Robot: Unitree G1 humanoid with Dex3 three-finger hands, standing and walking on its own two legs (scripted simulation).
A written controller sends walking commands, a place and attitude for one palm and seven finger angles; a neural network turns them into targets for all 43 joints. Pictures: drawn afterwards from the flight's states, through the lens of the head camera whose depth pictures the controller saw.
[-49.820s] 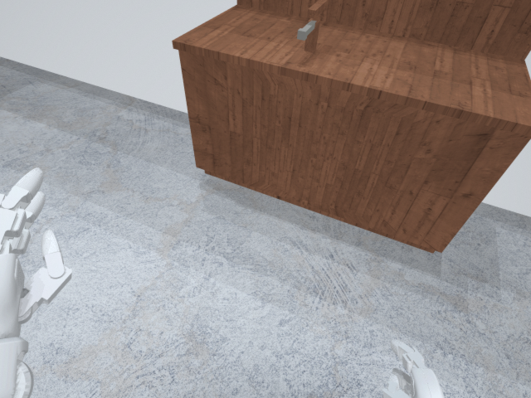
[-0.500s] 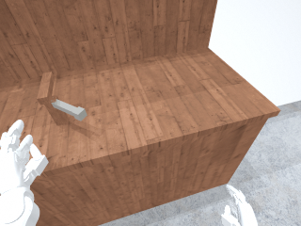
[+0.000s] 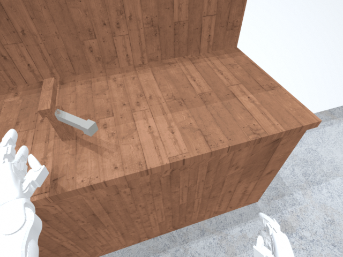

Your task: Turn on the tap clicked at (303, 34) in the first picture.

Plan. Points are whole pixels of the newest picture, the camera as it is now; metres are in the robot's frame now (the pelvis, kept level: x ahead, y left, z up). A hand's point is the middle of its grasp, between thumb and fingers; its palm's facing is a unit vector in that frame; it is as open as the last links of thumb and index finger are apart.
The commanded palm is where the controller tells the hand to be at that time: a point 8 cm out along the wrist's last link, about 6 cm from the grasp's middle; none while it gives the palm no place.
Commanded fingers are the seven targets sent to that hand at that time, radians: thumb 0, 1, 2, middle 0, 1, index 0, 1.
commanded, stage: reach beside the lever's end, fingers flat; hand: left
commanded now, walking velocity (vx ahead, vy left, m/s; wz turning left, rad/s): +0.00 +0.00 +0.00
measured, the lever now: (89, 127) +0.38 +0.26 +0.09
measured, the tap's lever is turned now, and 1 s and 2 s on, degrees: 45 45 45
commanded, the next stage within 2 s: push the lever round in 1.08 s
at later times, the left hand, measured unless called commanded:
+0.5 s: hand (37, 159) +0.28 +0.34 +0.10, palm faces +0.64 -0.76 -0.09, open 7.8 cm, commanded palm +0.24 +0.37 +0.09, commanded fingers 0.00 0.90 0.90 -0.15 -0.15 -0.15 -0.15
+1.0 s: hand (39, 154) +0.30 +0.35 +0.08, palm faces +0.63 -0.77 -0.10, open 7.8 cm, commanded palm +0.25 +0.38 +0.08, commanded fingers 0.00 0.90 0.90 -0.15 -0.15 -0.15 -0.15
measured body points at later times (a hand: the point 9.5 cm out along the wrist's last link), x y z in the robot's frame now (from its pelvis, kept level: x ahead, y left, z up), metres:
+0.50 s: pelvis +0.00 +0.01 +0.00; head +0.02 +0.00 +0.45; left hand +0.24 +0.38 +0.10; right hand +0.17 -0.24 -0.10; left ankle +0.00 +0.12 -0.72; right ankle +0.00 -0.08 -0.72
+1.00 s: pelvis +0.01 +0.01 -0.01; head +0.04 +0.01 +0.44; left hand +0.26 +0.39 +0.09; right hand +0.14 -0.24 -0.11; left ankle +0.00 +0.12 -0.72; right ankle +0.00 -0.08 -0.72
